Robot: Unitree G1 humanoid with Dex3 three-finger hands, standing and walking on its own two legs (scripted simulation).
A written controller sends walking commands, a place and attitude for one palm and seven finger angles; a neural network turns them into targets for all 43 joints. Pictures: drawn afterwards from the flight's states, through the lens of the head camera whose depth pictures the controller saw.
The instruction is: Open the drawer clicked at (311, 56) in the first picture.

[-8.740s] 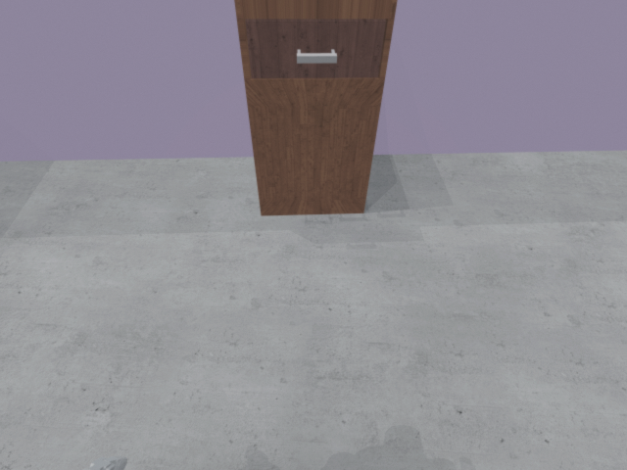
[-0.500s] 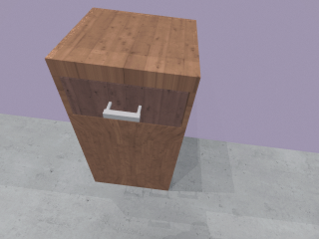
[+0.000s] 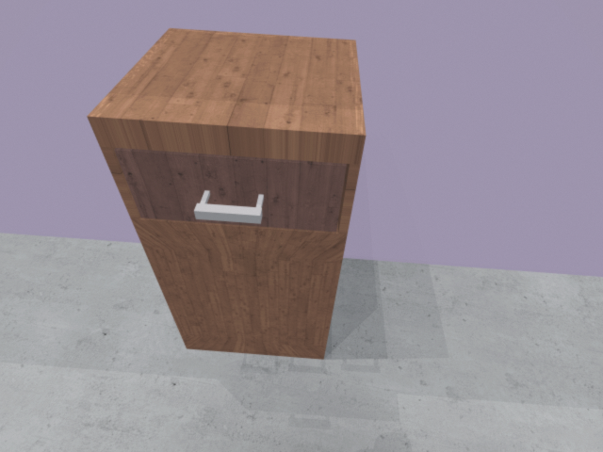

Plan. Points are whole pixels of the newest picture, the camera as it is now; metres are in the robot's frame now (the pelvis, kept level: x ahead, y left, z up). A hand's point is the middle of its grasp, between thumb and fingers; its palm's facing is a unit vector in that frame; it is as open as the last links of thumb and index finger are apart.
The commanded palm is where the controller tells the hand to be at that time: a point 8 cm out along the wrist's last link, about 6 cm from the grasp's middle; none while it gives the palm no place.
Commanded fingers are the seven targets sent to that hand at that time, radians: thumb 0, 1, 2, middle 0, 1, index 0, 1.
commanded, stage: come to a stop and stand still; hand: left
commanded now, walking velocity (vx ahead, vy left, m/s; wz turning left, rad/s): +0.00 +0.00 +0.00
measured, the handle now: (231, 205) +0.56 +0.17 -0.02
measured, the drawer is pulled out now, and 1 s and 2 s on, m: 0.00 0.00 0.00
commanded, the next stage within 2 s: look again from close up in 0.64 s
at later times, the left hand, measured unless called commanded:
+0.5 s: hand out of the picture -0.05 +0.18 -0.17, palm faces +0.02 -0.99 -0.14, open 7.3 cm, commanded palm none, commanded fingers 0.00 0.90 0.90 -0.20 -0.30 -0.20 -0.30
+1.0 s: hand out of the picture -0.08 +0.19 -0.17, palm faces +0.04 -0.99 -0.13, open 7.4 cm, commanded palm none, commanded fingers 0.00 0.90 0.90 -0.20 -0.30 -0.20 -0.30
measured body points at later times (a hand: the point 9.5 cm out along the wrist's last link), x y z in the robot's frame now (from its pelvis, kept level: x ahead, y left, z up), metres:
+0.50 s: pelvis -0.01 +0.03 +0.01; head -0.01 +0.05 +0.46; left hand -0.05 +0.23 -0.16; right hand -0.01 -0.20 -0.14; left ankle +0.05 +0.08 -0.73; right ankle -0.02 -0.10 -0.73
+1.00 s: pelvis -0.02 +0.04 +0.01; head -0.03 +0.06 +0.46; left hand -0.08 +0.24 -0.16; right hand -0.03 -0.17 -0.14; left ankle +0.05 +0.08 -0.73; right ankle -0.02 -0.10 -0.73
